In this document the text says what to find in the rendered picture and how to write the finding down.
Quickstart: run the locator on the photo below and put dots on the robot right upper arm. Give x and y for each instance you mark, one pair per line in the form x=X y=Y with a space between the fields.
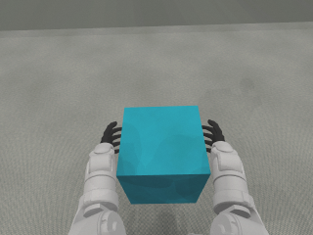
x=228 y=223

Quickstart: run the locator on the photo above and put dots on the robot left hand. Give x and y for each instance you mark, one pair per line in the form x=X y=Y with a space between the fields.
x=108 y=136

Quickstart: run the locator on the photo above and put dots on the carton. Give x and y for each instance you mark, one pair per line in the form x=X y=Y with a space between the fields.
x=162 y=157

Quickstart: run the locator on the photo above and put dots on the robot right forearm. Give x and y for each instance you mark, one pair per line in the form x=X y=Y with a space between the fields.
x=230 y=186

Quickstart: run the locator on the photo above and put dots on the robot right hand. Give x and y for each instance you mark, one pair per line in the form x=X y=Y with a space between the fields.
x=215 y=136

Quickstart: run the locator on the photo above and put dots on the robot left forearm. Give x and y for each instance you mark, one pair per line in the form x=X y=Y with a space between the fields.
x=99 y=193

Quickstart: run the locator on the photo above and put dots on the robot left upper arm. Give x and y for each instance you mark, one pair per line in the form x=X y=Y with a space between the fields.
x=105 y=222

